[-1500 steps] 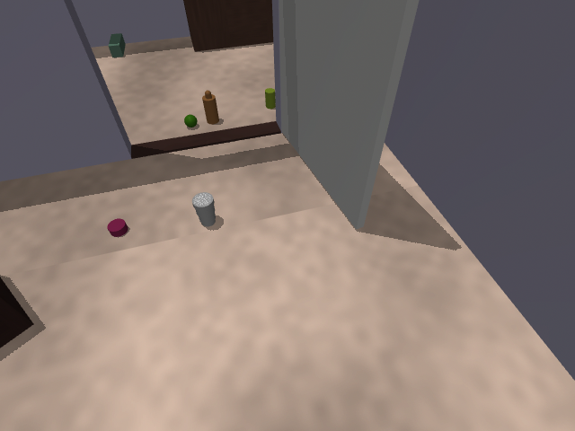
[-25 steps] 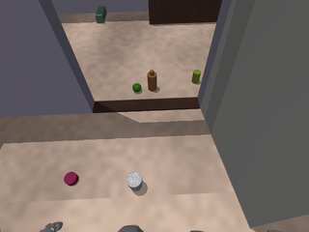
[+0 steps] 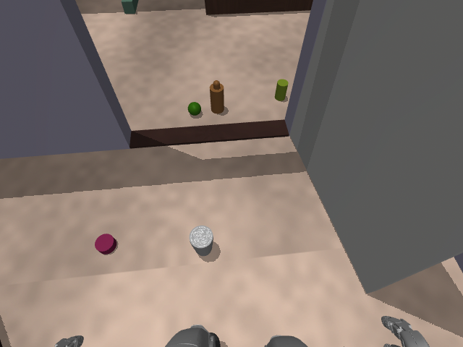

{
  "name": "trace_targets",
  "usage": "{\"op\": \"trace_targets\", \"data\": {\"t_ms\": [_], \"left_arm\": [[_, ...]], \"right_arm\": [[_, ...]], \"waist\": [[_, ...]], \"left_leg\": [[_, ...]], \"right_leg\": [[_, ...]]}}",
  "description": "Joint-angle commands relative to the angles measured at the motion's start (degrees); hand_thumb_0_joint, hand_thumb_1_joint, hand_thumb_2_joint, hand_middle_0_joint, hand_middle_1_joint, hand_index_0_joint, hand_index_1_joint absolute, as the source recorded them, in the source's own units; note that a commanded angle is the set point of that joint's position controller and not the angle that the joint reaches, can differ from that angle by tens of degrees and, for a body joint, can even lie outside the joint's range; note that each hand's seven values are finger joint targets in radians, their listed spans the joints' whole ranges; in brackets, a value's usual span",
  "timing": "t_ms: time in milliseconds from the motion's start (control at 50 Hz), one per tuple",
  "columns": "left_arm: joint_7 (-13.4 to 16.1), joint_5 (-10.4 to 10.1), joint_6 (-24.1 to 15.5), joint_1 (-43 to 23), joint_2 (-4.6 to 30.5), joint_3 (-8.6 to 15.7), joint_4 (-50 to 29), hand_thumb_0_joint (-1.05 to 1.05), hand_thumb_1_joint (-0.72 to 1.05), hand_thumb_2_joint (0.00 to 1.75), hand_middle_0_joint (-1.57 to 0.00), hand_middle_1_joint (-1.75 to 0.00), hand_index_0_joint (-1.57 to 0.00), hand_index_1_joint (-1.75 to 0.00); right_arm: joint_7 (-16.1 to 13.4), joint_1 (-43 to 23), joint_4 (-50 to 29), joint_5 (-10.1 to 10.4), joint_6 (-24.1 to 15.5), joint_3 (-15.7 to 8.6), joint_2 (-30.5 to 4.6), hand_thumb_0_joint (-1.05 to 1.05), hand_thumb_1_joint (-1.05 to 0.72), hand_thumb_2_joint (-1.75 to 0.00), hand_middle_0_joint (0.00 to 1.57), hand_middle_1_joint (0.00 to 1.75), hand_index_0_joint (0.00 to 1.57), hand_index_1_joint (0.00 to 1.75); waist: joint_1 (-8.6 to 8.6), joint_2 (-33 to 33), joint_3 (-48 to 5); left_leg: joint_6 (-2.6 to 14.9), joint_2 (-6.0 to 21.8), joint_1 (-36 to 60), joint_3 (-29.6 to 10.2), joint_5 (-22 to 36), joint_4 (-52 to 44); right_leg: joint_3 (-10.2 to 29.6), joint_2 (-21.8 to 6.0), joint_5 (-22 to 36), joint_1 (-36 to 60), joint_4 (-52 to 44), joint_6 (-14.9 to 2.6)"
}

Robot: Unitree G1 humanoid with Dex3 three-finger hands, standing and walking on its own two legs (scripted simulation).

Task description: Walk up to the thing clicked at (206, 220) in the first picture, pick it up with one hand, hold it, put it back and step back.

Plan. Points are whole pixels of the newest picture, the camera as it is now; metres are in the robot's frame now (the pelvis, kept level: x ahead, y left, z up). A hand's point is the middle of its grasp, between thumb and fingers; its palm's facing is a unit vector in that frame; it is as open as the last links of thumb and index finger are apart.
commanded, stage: step back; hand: left
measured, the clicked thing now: (202, 242) +0.52 +0.13 -0.68
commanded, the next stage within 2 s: none
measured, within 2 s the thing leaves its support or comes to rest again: neither
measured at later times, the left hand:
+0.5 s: hand out of the picture -0.01 +0.28 -0.14, palm faces +0.04 -0.93 -0.36, open 7.4 cm
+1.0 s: hand out of the picture -0.19 +0.24 -0.13, palm faces +0.03 -0.91 -0.42, open 7.4 cm
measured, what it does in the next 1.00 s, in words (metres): walks backwards: right foot, then left foot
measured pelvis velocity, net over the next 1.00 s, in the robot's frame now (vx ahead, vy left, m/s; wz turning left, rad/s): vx -0.29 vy -0.03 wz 0.05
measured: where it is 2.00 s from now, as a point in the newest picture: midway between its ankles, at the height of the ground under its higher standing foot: outside the picture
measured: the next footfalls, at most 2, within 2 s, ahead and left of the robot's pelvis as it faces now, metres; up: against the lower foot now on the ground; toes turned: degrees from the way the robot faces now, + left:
right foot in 0.04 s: +0.01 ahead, -0.13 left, +0.00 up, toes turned +3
left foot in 0.34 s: -0.07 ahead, +0.12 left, +0.00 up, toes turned +0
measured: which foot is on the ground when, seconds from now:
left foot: down 0.00-0.08, up 0.10-0.32, down 0.34-0.76, up 0.78-1.00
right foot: up 0.00-0.02, down 0.04-0.36, up 0.38-0.70, down 0.72-1.00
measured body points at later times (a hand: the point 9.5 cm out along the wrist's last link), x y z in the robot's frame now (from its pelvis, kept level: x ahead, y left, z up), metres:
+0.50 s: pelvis -0.13 +0.01 +0.01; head -0.07 +0.03 +0.45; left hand -0.01 +0.32 -0.12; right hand -0.03 -0.31 -0.10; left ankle -0.11 +0.11 -0.72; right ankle -0.13 -0.14 -0.64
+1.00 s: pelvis -0.29 -0.03 +0.00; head -0.24 -0.04 +0.45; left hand -0.19 +0.29 -0.10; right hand -0.20 -0.35 -0.12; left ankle -0.31 +0.08 -0.69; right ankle -0.24 -0.16 -0.72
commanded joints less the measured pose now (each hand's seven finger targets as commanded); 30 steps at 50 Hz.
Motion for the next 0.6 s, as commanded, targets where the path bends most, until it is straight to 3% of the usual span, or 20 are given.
{"op": "trace_targets", "data": {"t_ms": [0, 20, 40, 60, 80, 100, 120, 160, 240, 280, 300, 320, 340, 360, 380, 400, 420, 480, 520, 580], "left_arm": [[0.10, 0.78, -1.94, 9.21, 9.30, 3.08, -2.33, 0.00, 0.90, 0.90, -0.20, -0.30, -0.20, -0.30], [0.19, 1.53, -2.31, 9.01, 12.05, 3.77, -2.78, 0.00, 0.90, 0.90, -0.20, -0.30, -0.20, -0.30], [-0.05, 0.88, -2.04, 5.92, 15.91, 4.62, -4.19, 0.00, 0.90, 0.90, -0.20, -0.30, -0.20, -0.30], [-0.07, 1.35, -2.17, 2.11, 19.29, 5.18, -6.59, 0.00, 0.90, 0.90, -0.20, -0.30, -0.20, -0.30], [0.23, 1.39, -2.54, -0.54, 17.72, 4.94, -8.38, 0.00, 0.90, 0.90, -0.20, -0.30, -0.20, -0.30], [0.65, 0.71, -2.70, -2.40, 15.30, 4.27, -9.11, 0.00, 0.90, 0.90, -0.20, -0.30, -0.20, -0.30], [0.89, 0.79, -2.69, -3.33, 14.08, 3.95, -9.29, 0.00, 0.90, 0.90, -0.20, -0.30, -0.20, -0.30], [1.05, 1.27, -2.62, -4.62, 13.46, 4.03, -10.58, 0.00, 0.90, 0.90, -0.20, -0.30, -0.20, -0.30], [1.22, 1.67, -1.91, 0.63, 12.66, 3.64, -10.94, 0.00, 0.90, 0.90, -0.20, -0.30, -0.20, -0.30], [0.67, 0.61, -0.96, 1.48, 13.14, 3.30, -11.07, 0.00, 0.90, 0.90, -0.20, -0.30, -0.20, -0.30], [0.45, 0.37, -0.53, 0.74, 12.78, 3.06, -11.75, 0.00, 0.90, 0.90, -0.20, -0.30, -0.20, -0.30], [0.22, 0.17, -0.24, 2.26, 10.69, 2.57, -12.16, 0.00, 0.90, 0.90, -0.20, -0.30, -0.20, -0.30], [0.35, -0.25, -0.48, 1.14, 9.38, 2.18, -13.34, 0.00, 0.90, 0.90, -0.20, -0.30, -0.20, -0.30], [1.27, 0.51, -0.48, -3.26, 11.56, 3.45, -12.73, 0.00, 0.90, 0.90, -0.20, -0.30, -0.20, -0.30], [1.43, 0.70, -0.18, -4.40, 12.09, 3.73, -12.14, 0.00, 0.90, 0.90, -0.20, -0.30, -0.20, -0.30], [1.40, -0.08, -0.09, -1.31, 11.18, 3.55, -11.51, 0.00, 0.90, 0.90, -0.20, -0.30, -0.20, -0.30], [1.27, -0.46, -0.10, 0.98, 10.92, 3.62, -10.41, 0.00, 0.90, 0.90, -0.20, -0.30, -0.20, -0.30], [0.72, 0.12, -0.20, 3.51, 11.11, 4.30, -9.62, 0.00, 0.90, 0.90, -0.20, -0.30, -0.20, -0.30], [0.48, 0.43, -0.21, 2.23, 10.88, 4.24, -10.31, 0.00, 0.90, 0.90, -0.20, -0.30, -0.20, -0.30], [0.03, 0.37, -0.57, 1.98, 10.48, 3.95, -11.01, 0.00, 0.90, 0.90, -0.20, -0.30, -0.20, -0.30]], "right_arm": [[-0.46, -0.06, -3.31, 0.69, -0.29, -4.40, -15.98, 0.00, -0.90, -0.90, 0.20, 0.30, 0.20, 0.30], [-0.35, -0.32, -3.57, 1.09, -0.18, -3.95, -14.46, 0.00, -0.90, -0.90, 0.20, 0.30, 0.20, 0.30], [-0.22, -2.55, -4.29, 1.45, -0.14, -3.72, -12.73, 0.00, -0.90, -0.90, 0.20, 0.30, 0.20, 0.30], [-0.61, -2.95, -3.74, 1.11, 0.24, -3.94, -12.57, 0.00, -0.90, -0.90, 0.20, 0.30, 0.20, 0.30], [-0.51, -1.16, -2.89, 0.83, 0.51, -4.01, -13.39, 0.00, -0.90, -0.90, 0.20, 0.30, 0.20, 0.30], [-0.30, 1.23, -1.94, 1.32, 0.43, -3.82, -13.49, 0.00, -0.90, -0.90, 0.20, 0.30, 0.20, 0.30], [-0.20, 2.05, -1.55, 1.60, 0.15, -3.54, -12.63, 0.00, -0.90, -0.90, 0.20, 0.30, 0.20, 0.30], [-0.41, 4.85, -1.49, 1.61, -0.45, -3.19, -12.89, 0.00, -0.90, -0.90, 0.20, 0.30, 0.20, 0.30], [-0.57, 4.45, -3.07, 1.00, -1.15, -2.70, -11.44, 0.00, -0.90, -0.90, 0.20, 0.30, 0.20, 0.30], [-0.51, 6.35, -2.03, 0.27, -1.66, -3.20, -10.57, 0.00, -0.90, -0.90, 0.20, 0.30, 0.20, 0.30], [-0.51, 7.88, -1.60, -0.16, -1.92, -3.66, -11.10, 0.00, -0.90, -0.90, 0.20, 0.30, 0.20, 0.30], [-0.62, 7.21, -2.10, -0.93, -2.27, -4.49, -14.06, 0.00, -0.90, -0.90, 0.20, 0.30, 0.20, 0.30], [-0.11, 4.22, -3.39, -0.62, -2.09, -5.88, -21.53, 0.00, -0.90, -0.90, 0.20, 0.30, 0.20, 0.30], [-0.02, 4.92, -3.91, -0.81, -2.06, -6.30, -23.22, 0.00, -0.90, -0.90, 0.20, 0.30, 0.20, 0.30], [-0.36, 4.55, -3.25, -0.73, -2.33, -5.82, -20.63, 0.00, -0.90, -0.90, 0.20, 0.30, 0.20, 0.30], [-0.70, 1.56, -3.74, -0.58, -2.35, -4.78, -18.67, 0.00, -0.90, -0.90, 0.20, 0.30, 0.20, 0.30], [-1.02, 0.24, -4.12, -0.69, -2.33, -4.34, -16.94, 0.00, -0.90, -0.90, 0.20, 0.30, 0.20, 0.30], [-1.21, 1.81, -4.69, -0.60, -2.29, -4.20, -15.42, 0.00, -0.90, -0.90, 0.20, 0.30, 0.20, 0.30], [-1.48, 4.02, -5.02, -0.52, -2.17, -4.56, -15.63, 0.00, -0.90, -0.90, 0.20, 0.30, 0.20, 0.30], [-1.56, 4.63, -5.66, -0.74, -1.96, -4.93, -16.91, 0.00, -0.90, -0.90, 0.20, 0.30, 0.20, 0.30]], "waist": [[1.83, 5.25, -18.58], [1.31, -0.27, -17.70], [1.89, -10.53, -12.92], [2.56, -17.12, -9.33], [1.39, -13.09, -7.55], [0.17, -7.33, -7.43], [-0.66, -6.68, -7.63], [-0.74, -7.04, -10.57], [1.81, -10.21, -14.84], [0.79, -8.16, -15.19], [-0.01, -6.44, -15.56], [0.91, -1.24, -15.76], [0.37, 12.98, -15.18], [-3.68, 13.38, -13.52], [-2.70, 7.69, -12.49], [-0.24, 6.17, -13.17], [1.16, 6.36, -12.76], [0.76, 6.80, -13.05], [-1.02, 6.32, -13.52], [-2.02, 8.80, -15.10]], "left_leg": [[4.18, 13.85, 9.47, -16.37, 16.22, -6.45], [1.33, 10.77, 1.76, -14.61, 9.93, -3.37], [-2.74, 0.62, -3.77, -7.69, -3.82, 5.32], [-4.39, -4.15, -3.49, -6.56, -18.89, 19.13], [-4.70, -4.32, -2.61, -12.63, -19.69, 27.86], [-4.48, -5.40, -2.50, -14.11, -16.39, 30.04], [-4.24, -6.05, -2.89, -13.46, -14.42, 30.60], [-4.52, -5.61, -2.96, -11.92, -13.18, 28.85], [-4.27, -0.74, -4.67, -8.45, -14.36, 4.17], [-4.17, -2.07, 2.44, -3.74, -2.58, -10.95], [-3.89, -1.01, 7.34, -4.74, 7.02, -15.62], [-1.87, 6.18, 12.55, -14.28, 13.79, -15.80], [6.12, 19.38, 12.62, -30.49, 23.07, -17.09], [12.94, 24.57, 4.42, -36.94, 25.13, -18.30], [11.98, 22.42, 4.74, -31.93, 26.10, -16.23], [10.03, 18.93, 8.84, -25.49, 30.08, -13.83], [8.47, 16.60, 9.84, -21.84, 31.43, -12.11], [9.48, 15.67, 12.43, -19.92, 30.30, -10.79], [10.20, 15.66, 14.59, -19.15, 29.00, -10.05], [10.24, 16.18, 16.48, -18.88, 27.25, -8.84]], "right_leg": [[-2.59, -1.67, 13.67, 6.92, -18.97, -2.68], [5.35, -6.27, 15.61, 9.57, -19.50, -4.62], [17.70, -14.71, 18.47, 4.54, -23.58, -12.18], [26.75, -24.12, 20.12, -4.04, -28.06, -18.80], [26.31, -24.86, 23.18, -7.44, -28.20, -19.16], [18.95, -20.52, 28.33, -6.40, -25.62, -17.35], [13.90, -17.54, 31.71, -5.41, -24.01, -15.16], [8.79, -14.65, 34.92, -0.20, -20.78, -12.64], [7.93, -14.32, 42.10, 15.12, -13.92, -10.89], [5.08, -11.63, 41.12, 12.86, -8.18, -9.00], [4.50, -10.46, 36.54, 8.74, -6.09, -6.90], [3.89, -6.89, 25.11, 0.28, -3.21, -4.45], [-1.61, 3.03, 3.47, -9.29, 4.49, -1.36], [4.54, 3.46, -11.03, -7.46, 16.12, -0.43], [8.30, 3.41, -9.07, -8.67, 22.58, -1.14], [9.03, 3.89, -6.81, -12.01, 25.36, -1.45], [8.52, 3.78, -4.72, -13.56, 27.68, -1.29], [6.42, 3.40, -2.58, -13.34, 27.39, 0.85], [5.84, 2.88, -2.86, -13.51, 22.57, 1.91], [2.90, 0.23, -3.37, -10.32, 9.00, 2.04]]}}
